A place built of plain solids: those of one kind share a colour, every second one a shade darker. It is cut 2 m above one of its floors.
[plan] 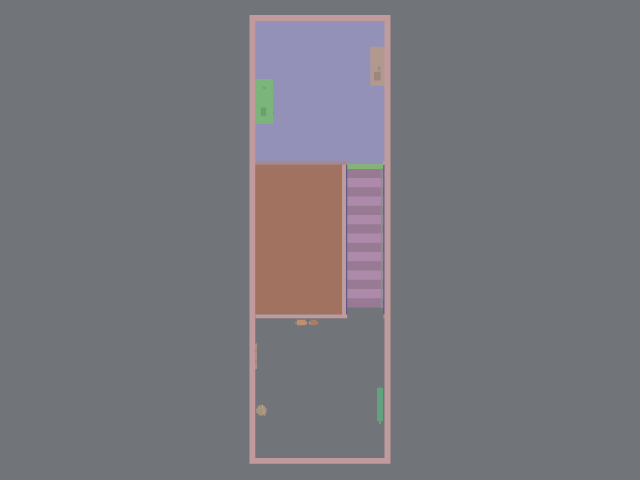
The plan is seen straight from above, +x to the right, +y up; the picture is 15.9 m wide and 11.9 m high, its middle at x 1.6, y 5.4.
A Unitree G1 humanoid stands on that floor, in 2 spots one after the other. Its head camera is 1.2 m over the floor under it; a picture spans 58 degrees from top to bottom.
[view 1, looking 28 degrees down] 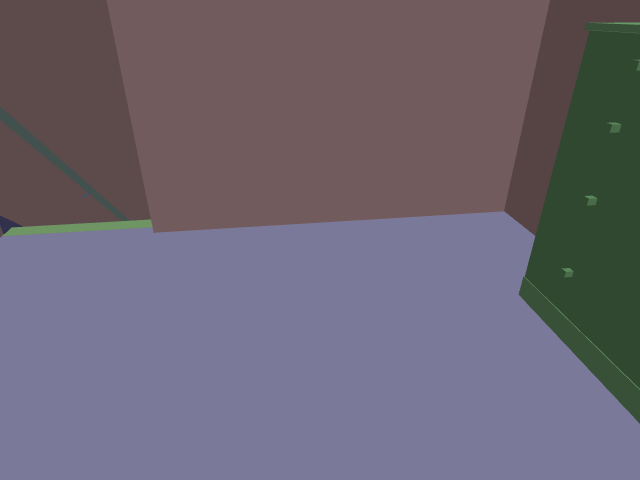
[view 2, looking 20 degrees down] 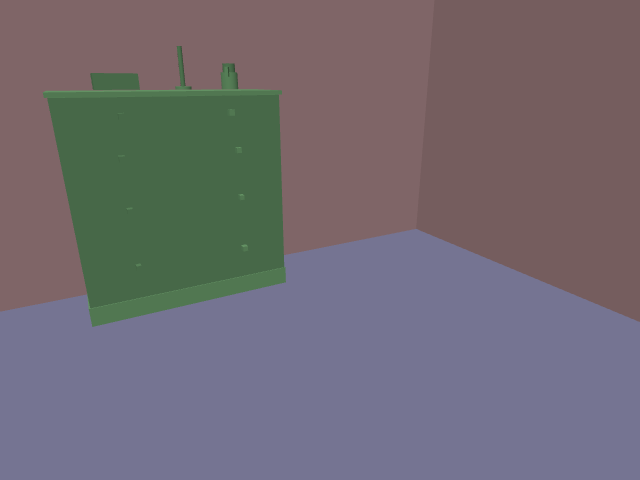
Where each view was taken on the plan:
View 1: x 1.60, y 9.83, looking -98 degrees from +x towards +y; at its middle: upper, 2.56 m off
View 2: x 2.72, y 8.36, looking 151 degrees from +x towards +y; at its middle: wall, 3.32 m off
